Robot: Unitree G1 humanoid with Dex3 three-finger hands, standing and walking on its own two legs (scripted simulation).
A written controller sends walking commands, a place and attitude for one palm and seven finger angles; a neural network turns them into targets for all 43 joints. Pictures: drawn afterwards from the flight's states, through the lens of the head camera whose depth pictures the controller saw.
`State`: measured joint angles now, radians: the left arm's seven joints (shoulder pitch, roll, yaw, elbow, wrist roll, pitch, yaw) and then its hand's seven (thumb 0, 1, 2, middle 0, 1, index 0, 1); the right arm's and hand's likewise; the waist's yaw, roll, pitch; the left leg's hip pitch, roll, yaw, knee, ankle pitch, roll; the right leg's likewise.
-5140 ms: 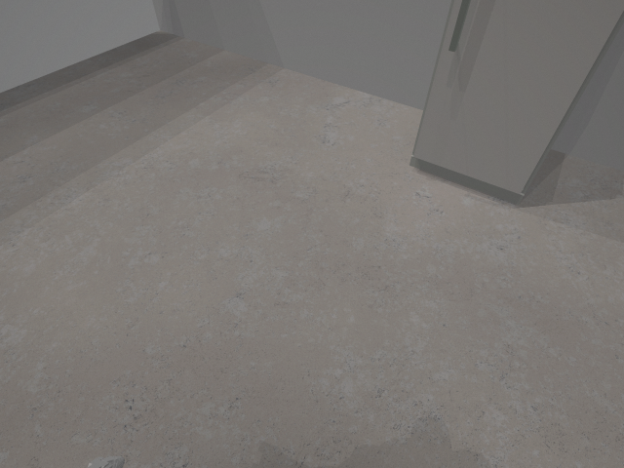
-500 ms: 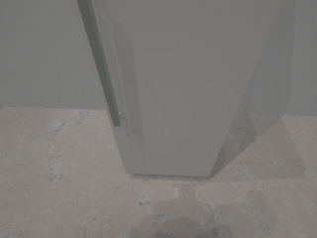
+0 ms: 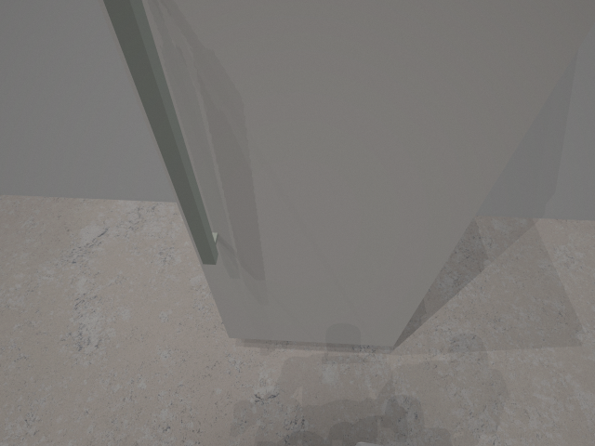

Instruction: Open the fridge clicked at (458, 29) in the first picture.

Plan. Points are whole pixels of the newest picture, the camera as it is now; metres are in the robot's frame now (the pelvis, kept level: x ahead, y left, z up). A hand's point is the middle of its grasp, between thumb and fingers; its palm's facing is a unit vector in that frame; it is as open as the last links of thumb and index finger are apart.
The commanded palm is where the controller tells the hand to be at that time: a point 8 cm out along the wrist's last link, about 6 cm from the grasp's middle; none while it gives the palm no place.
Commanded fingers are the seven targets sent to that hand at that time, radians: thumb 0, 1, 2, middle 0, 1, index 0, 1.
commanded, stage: come to a stop and stand still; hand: left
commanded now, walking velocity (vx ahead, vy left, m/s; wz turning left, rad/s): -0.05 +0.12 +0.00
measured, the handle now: (182, 153) +0.46 +0.20 +0.13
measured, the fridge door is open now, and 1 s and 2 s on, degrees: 0 0 0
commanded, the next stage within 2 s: look again from close up in 1.18 s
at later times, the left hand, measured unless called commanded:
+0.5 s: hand out of the picture -0.02 +0.18 -0.17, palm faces +0.10 -0.97 -0.23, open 7.4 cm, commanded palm none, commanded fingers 0.00 0.90 0.90 -0.20 -0.30 -0.20 -0.30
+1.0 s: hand out of the picture -0.02 +0.16 -0.17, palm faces +0.01 -0.97 -0.24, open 7.3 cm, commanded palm none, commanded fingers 0.00 0.90 0.90 -0.20 -0.30 -0.20 -0.30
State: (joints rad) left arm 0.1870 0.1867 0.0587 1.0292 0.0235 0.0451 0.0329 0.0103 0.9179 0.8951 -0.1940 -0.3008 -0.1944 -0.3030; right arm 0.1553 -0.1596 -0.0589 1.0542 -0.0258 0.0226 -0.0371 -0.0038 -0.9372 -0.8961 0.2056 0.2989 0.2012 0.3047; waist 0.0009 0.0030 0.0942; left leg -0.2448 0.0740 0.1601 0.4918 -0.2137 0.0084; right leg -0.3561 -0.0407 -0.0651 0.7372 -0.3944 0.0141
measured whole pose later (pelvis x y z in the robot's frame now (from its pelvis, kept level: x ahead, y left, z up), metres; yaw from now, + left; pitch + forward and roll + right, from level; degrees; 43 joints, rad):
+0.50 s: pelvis -0.05 -0.01 +0.00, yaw +1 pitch +0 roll +0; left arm 0.25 0.18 0.05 1.04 0.03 0.03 0.02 0.00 0.91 0.89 -0.20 -0.30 -0.20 -0.30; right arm 0.25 -0.20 -0.05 1.03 -0.02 0.03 0.00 0.00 -0.91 -0.90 0.20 0.30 0.20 0.30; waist 0.04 0.00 0.01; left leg -0.14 0.04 0.04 0.46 -0.37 -0.01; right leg -0.34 -0.03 -0.09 0.43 -0.11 -0.02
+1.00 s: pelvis -0.03 -0.01 +0.00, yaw +0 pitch +0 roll +0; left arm 0.26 0.13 0.00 1.13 0.01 -0.03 0.04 0.02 0.94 0.89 -0.20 -0.30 -0.20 -0.30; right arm 0.33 -0.14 0.00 1.08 -0.02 -0.02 -0.03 0.00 -0.91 -0.90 0.20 0.30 0.20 0.30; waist -0.03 0.06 0.02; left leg -0.16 0.05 0.04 0.54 -0.38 -0.02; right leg -0.25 0.01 -0.06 0.55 -0.31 -0.03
